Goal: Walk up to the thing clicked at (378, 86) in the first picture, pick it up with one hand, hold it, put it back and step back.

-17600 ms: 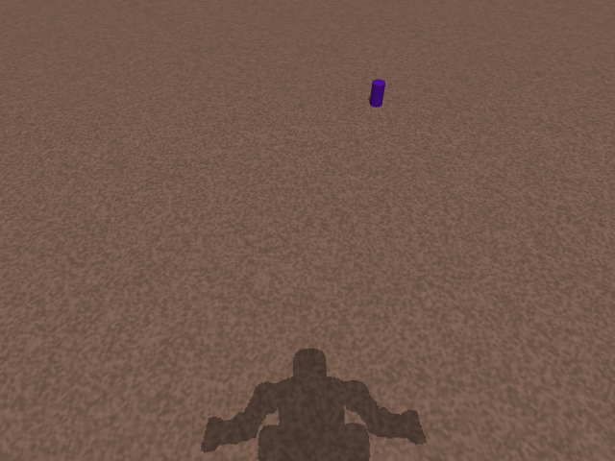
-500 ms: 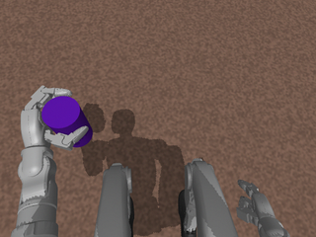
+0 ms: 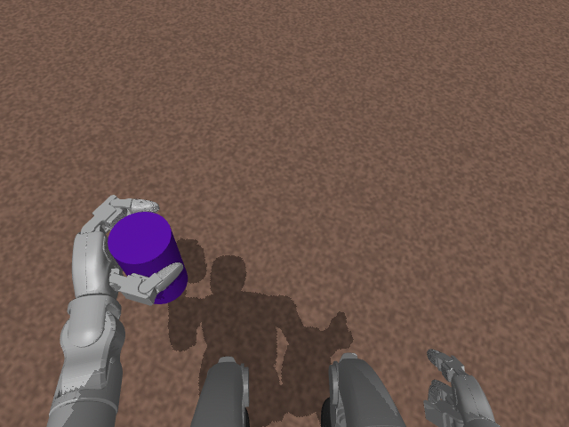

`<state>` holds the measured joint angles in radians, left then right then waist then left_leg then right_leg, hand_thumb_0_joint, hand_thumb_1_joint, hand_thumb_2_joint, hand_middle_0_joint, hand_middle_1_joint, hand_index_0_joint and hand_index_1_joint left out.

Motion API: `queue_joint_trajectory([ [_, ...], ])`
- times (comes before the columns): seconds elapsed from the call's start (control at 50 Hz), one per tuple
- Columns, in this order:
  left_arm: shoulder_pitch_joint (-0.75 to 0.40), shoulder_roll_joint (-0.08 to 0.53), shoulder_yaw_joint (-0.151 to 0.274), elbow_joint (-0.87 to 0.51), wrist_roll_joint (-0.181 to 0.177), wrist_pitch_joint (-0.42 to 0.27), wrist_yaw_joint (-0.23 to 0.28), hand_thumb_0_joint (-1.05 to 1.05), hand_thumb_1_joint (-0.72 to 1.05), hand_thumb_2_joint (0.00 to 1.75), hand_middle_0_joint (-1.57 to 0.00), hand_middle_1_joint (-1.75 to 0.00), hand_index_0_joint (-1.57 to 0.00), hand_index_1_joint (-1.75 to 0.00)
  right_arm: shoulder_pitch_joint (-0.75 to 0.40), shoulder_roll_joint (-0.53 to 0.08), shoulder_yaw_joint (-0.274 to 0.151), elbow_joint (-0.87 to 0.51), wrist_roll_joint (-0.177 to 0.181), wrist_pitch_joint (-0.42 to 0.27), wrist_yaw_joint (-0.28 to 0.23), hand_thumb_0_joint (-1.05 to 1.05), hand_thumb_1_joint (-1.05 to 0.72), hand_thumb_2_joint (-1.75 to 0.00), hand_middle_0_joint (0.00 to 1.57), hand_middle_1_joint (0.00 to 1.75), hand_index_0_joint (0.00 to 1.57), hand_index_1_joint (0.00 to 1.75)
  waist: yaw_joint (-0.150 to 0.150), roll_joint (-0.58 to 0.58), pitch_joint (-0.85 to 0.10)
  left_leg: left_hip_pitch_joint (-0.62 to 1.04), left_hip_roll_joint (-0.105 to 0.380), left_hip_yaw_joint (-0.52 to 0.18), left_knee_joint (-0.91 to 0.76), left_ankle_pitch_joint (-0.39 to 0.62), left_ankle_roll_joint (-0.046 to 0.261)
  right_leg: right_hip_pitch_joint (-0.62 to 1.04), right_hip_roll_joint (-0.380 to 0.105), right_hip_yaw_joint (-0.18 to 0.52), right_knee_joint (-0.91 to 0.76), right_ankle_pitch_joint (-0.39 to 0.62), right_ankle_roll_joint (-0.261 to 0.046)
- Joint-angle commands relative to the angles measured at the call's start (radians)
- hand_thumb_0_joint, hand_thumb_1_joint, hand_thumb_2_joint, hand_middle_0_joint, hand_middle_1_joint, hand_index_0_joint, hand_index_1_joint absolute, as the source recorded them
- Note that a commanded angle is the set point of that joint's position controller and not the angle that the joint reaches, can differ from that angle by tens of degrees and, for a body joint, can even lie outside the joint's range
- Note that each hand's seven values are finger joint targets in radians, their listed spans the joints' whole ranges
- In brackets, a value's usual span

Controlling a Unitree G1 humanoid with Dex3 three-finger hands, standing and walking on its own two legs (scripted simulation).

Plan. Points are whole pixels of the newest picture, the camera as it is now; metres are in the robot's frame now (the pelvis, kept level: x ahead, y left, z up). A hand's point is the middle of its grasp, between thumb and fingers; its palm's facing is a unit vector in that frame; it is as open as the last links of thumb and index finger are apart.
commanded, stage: lift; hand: left
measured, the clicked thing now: (153, 261) +0.35 +0.20 -0.02
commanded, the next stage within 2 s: hold in 0.94 s
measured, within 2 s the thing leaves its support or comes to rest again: neither
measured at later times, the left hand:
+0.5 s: hand (142, 231) +0.34 +0.18 +0.08, palm faces +0.14 -0.99 -0.03, open 10.5 cm
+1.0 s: hand (139, 214) +0.35 +0.17 +0.11, palm faces +0.13 -0.99 -0.02, open 10.5 cm
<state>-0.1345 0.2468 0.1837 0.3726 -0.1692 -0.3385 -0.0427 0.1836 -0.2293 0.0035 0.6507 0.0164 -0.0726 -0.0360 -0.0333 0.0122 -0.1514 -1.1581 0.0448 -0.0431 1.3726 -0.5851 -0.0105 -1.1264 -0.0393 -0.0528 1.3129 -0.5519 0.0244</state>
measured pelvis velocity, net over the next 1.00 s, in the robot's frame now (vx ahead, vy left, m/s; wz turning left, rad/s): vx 0.02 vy -0.01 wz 0.01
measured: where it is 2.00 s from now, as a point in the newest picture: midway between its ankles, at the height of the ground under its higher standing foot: outside the picture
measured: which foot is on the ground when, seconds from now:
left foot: down 0.00-1.00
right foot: down 0.00-1.00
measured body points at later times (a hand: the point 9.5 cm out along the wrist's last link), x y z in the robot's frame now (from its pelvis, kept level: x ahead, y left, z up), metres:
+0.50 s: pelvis +0.01 -0.01 +0.06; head +0.09 +0.01 +0.50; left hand +0.33 +0.23 +0.09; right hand +0.15 -0.25 -0.05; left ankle +0.03 +0.12 -0.61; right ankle +0.04 -0.14 -0.61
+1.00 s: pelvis +0.02 -0.01 +0.08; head +0.08 +0.00 +0.53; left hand +0.34 +0.23 +0.12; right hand +0.15 -0.25 -0.03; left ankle +0.03 +0.12 -0.61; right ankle +0.04 -0.14 -0.61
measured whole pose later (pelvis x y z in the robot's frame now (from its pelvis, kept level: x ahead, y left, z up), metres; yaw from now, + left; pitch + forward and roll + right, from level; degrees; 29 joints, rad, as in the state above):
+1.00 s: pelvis +0.02 -0.01 +0.08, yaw +1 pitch +9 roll -1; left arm -0.10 0.20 0.16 0.43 -0.17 -0.36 -0.05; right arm 0.23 -0.21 0.01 0.68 -0.01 -0.05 -0.05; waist -0.03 0.00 -0.05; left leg -0.65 0.05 -0.01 0.94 -0.45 -0.02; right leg -0.63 -0.03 -0.05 0.90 -0.43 0.02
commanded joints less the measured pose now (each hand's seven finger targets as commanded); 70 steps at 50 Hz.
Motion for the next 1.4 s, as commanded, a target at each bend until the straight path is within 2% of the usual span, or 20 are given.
queue_joint_trajectory([
  [0.0, -0.301, 0.139, 0.053, -0.34, -0.035, -0.123, -0.006, 0.0, 0.12, 1.24, -1.18, -1.37, -1.2, -1.36, 0.044, -0.14, -0.049, -0.098, -0.003, -0.043, -0.006, 0.0, -0.9, -0.9, 0.2, 0.3, 0.2, 0.3, 0.009, 0.113, -0.426, 0.424, -0.028, -0.023, -0.267, 0.331, 0.003, 0.256, 0.042, -0.002, -0.203, 0.306, -0.049],
  [0.04, -0.253, 0.127, 0.054, -0.276, -0.032, -0.115, 0.001, 0.0, 0.13, 1.25, -1.18, -1.37, -1.2, -1.37, 0.054, -0.14, -0.048, -0.091, -0.001, -0.038, -0.009, 0.0, -0.9, -0.9, 0.2, 0.3, 0.2, 0.3, 0.003, 0.071, -0.407, 0.436, -0.028, -0.018, -0.285, 0.335, 0.007, 0.292, 0.042, -0.001, -0.231, 0.321, -0.046],
  [0.08, -0.302, 0.152, 0.067, -0.338, -0.033, -0.125, 0.003, 0.0, 0.13, 1.25, -1.18, -1.37, -1.2, -1.37, 0.05, -0.138, -0.046, -0.092, -0.007, -0.038, -0.01, 0.0, -0.9, -0.9, 0.2, 0.3, 0.2, 0.3, 0.008, 0.1, -0.417, 0.462, -0.03, -0.013, -0.304, 0.338, 0.006, 0.321, 0.044, 0.002, -0.251, 0.326, -0.046],
  [0.12, -0.305, 0.13, 0.039, -0.331, -0.03, -0.124, 0.005, 0.0, 0.15, 1.26, -1.19, -1.37, -1.21, -1.38, 0.044, -0.135, -0.042, -0.095, -0.008, -0.039, -0.011, 0.0, -0.9, -0.9, 0.2, 0.3, 0.2, 0.3, 0.007, 0.105, -0.374, 0.474, -0.03, -0.013, -0.339, 0.323, 0.004, 0.324, 0.045, -0.005, -0.271, 0.31, -0.045],
  [0.14, -0.305, 0.146, 0.061, -0.335, -0.031, -0.124, 0.012, 0.0, 0.14, 1.26, -1.18, -1.37, -1.2, -1.37, 0.048, -0.135, -0.043, -0.096, -0.008, -0.036, -0.014, 0.0, -0.9, -0.9, 0.2, 0.3, 0.2, 0.3, 0.011, 0.087, -0.371, 0.473, -0.031, -0.011, -0.349, 0.307, 0.006, 0.345, 0.044, -0.002, -0.285, 0.302, -0.044],
  [0.16, -0.253, 0.103, 0.028, -0.263, -0.029, -0.116, 0.005, 0.0, 0.14, 1.26, -1.19, -1.38, -1.21, -1.37, 0.045, -0.134, -0.04, -0.1, -0.008, -0.034, -0.012, 0.0, -0.91, -0.9, 0.2, 0.3, 0.2, 0.3, -0.001, 0.071, -0.353, 0.483, -0.029, -0.015, -0.362, 0.316, 0.005, 0.344, 0.047, -0.008, -0.293, 0.305, -0.045],
  [0.22, -0.327, 0.147, 0.044, -0.332, -0.026, -0.128, 0.005, 0.0, 0.12, 1.26, -1.18, -1.38, -1.2, -1.38, 0.042, -0.133, -0.041, -0.099, -0.009, -0.034, -0.019, 0.0, -0.91, -0.9, 0.2, 0.3, 0.2, 0.3, 0.006, 0.093, -0.354, 0.513, -0.032, -0.002, -0.385, 0.3, 0.006, 0.383, 0.044, 0.003, -0.328, 0.302, -0.042],
  [0.3, -0.279, 0.098, 0.022, -0.282, -0.034, -0.115, 0.003, 0.0, 0.11, 1.24, -1.16, -1.36, -1.18, -1.36, 0.053, -0.127, -0.036, -0.092, -0.012, -0.033, -0.022, 0.0, -0.91, -0.9, 0.2, 0.3, 0.2, 0.3, 0.0, 0.067, -0.337, 0.546, -0.031, -0.004, -0.416, 0.334, 0.004, 0.425, 0.048, -0.005, -0.357, 0.33, -0.042],
  [0.34, -0.301, 0.124, 0.041, -0.31, -0.032, -0.12, 0.008, 0.0, 0.12, 1.24, -1.17, -1.36, -1.19, -1.36, 0.043, -0.13, -0.039, -0.096, -0.011, -0.034, -0.023, 0.0, -0.91, -0.9, 0.2, 0.3, 0.2, 0.3, 0.009, 0.079, -0.314, 0.555, -0.031, 0.002, -0.436, 0.319, 0.005, 0.44, 0.046, 0.0, -0.376, 0.321, -0.042],
  [0.36, -0.268, 0.079, 0.002, -0.255, -0.029, -0.111, 0.001, 0.0, 0.11, 1.24, -1.16, -1.36, -1.19, -1.36, 0.042, -0.121, -0.033, -0.104, -0.013, -0.032, -0.025, 0.0, -0.91, -0.9, 0.2, 0.3, 0.2, 0.3, -0.006, 0.041, -0.302, 0.544, -0.032, 0.002, -0.44, 0.32, 0.008, 0.462, 0.049, -0.002, -0.392, 0.327, -0.038],
  [0.4, -0.31, 0.15, 0.064, -0.311, -0.027, -0.119, 0.011, 0.0, 0.11, 1.23, -1.15, -1.35, -1.18, -1.35, 0.043, -0.122, -0.039, -0.098, -0.013, -0.03, -0.027, 0.0, -0.91, -0.9, 0.2, 0.3, 0.2, 0.3, 0.011, 0.055, -0.306, 0.538, -0.039, 0.02, -0.452, 0.303, 0.012, 0.516, 0.04, 0.015, -0.418, 0.328, -0.033],
  [0.44, -0.292, 0.102, 0.03, -0.293, -0.029, -0.117, 0.007, 0.0, 0.12, 1.24, -1.14, -1.35, -1.17, -1.35, 0.047, -0.11, -0.032, -0.098, -0.016, -0.029, -0.03, 0.0, -0.9, -0.9, 0.2, 0.3, 0.2, 0.3, -0.001, 0.035, -0.299, 0.54, -0.041, 0.024, -0.459, 0.319, 0.013, 0.545, 0.041, 0.016, -0.433, 0.348, -0.03],
  [0.54, -0.313, 0.123, 0.05, -0.286, -0.023, -0.122, 0.01, 0.0, 0.14, 1.25, -1.15, -1.35, -1.17, -1.35, 0.041, -0.115, -0.037, -0.093, -0.018, -0.028, -0.033, 0.0, -0.9, -0.9, 0.2, 0.3, 0.2, 0.3, 0.003, 0.054, -0.262, 0.587, -0.039, 0.027, -0.499, 0.323, 0.012, 0.565, 0.041, 0.015, -0.463, 0.353, -0.032],
  [0.98, -0.309, 0.113, 0.047, -0.266, -0.032, -0.138, -0.017, 0.0, 0.15, 1.22, -1.16, -1.34, -1.18, -1.34, 0.047, -0.122, -0.046, -0.079, -0.021, -0.018, -0.029, 0.0, -0.9, -0.9, 0.2, 0.3, 0.2, 0.3, 0.007, 0.069, -0.234, 0.711, -0.033, 0.029, -0.58, 0.416, 0.001, 0.66, 0.047, 0.008, -0.525, 0.424, -0.036],
  [1.04, -0.272, 0.071, 0.022, -0.237, -0.037, -0.131, -0.017, 0.0, 0.11, 1.2, -1.15, -1.33, -1.16, -1.34, 0.048, -0.118, -0.044, -0.08, -0.021, -0.015, -0.028, 0.0, -0.91, -0.9, 0.2, 0.3, 0.2, 0.3, 0.0, 0.034, -0.228, 0.716, -0.031, 0.029, -0.58, 0.453, 0.001, 0.682, 0.05, 0.005, -0.529, 0.458, -0.034],
  [1.08, -0.323, 0.1, 0.041, -0.294, -0.037, -0.134, -0.012, 0.0, 0.1, 1.19, -1.13, -1.32, -1.14, -1.32, 0.055, -0.117, -0.047, -0.072, -0.023, -0.013, -0.027, 0.0, -0.91, -0.9, 0.2, 0.3, 0.2, 0.3, 0.002, 0.067, -0.254, 0.728, -0.033, 0.033, -0.576, 0.468, 0.002, 0.693, 0.046, 0.009, -0.533, 0.476, -0.034],
  [1.14, -0.276, 0.065, 0.016, -0.235, -0.031, -0.123, -0.01, 0.0, 0.11, 1.18, -1.12, -1.31, -1.14, -1.31, 0.051, -0.115, -0.044, -0.075, -0.024, -0.009, -0.028, 0.0, -0.91, -0.9, 0.2, 0.3, 0.2, 0.3, -0.006, 0.034, -0.221, 0.717, -0.034, 0.036, -0.582, 0.458, 0.005, 0.697, 0.045, 0.012, -0.546, 0.478, -0.032],
  [1.18, -0.34, 0.104, 0.038, -0.306, -0.029, -0.13, -0.002, 0.0, 0.1, 1.18, -1.13, -1.31, -1.15, -1.32, 0.043, -0.118, -0.049, -0.076, -0.023, -0.01, -0.029, 0.0, -0.91, -0.9, 0.2, 0.3, 0.2, 0.3, 0.003, 0.057, -0.222, 0.734, -0.034, 0.038, -0.592, 0.451, 0.004, 0.698, 0.044, 0.012, -0.554, 0.469, -0.031],
  [1.2, -0.286, 0.072, 0.017, -0.252, -0.028, -0.122, -0.004, 0.0, 0.1, 1.18, -1.14, -1.32, -1.15, -1.33, 0.052, -0.117, -0.046, -0.075, -0.022, -0.01, -0.028, 0.0, -0.91, -0.9, 0.2, 0.3, 0.2, 0.3, -0.002, 0.043, -0.224, 0.74, -0.031, 0.034, -0.596, 0.461, 0.003, 0.699, 0.046, 0.008, -0.552, 0.47, -0.033],
  [1.38, -0.304, 0.092, 0.034, -0.31, -0.023, -0.121, 0.009, 0.0, 0.1, 1.19, -1.15, -1.33, -1.16, -1.34, 0.04, -0.114, -0.048, -0.082, -0.022, -0.01, -0.025, 0.0, -0.91, -0.9, 0.2, 0.3, 0.2, 0.3, 0.008, 0.034, -0.224, 0.747, -0.035, 0.04, -0.617, 0.446, 0.006, 0.747, 0.043, 0.01, -0.58, 0.469, -0.029],
])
